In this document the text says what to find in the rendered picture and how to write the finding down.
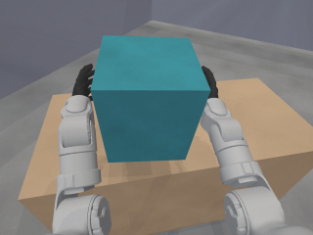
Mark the robot left hand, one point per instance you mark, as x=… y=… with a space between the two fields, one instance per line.
x=82 y=82

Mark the pedestal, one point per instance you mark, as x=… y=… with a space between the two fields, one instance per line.
x=151 y=197

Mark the robot right hand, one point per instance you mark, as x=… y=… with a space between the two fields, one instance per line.
x=211 y=82

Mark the carton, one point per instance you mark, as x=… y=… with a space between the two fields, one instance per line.
x=149 y=94

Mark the left robot upper arm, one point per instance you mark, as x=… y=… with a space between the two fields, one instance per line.
x=83 y=215

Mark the right robot upper arm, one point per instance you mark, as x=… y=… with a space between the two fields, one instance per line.
x=256 y=211

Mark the left robot forearm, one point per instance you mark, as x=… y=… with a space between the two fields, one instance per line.
x=77 y=144

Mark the right robot forearm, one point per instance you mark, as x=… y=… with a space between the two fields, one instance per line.
x=237 y=167

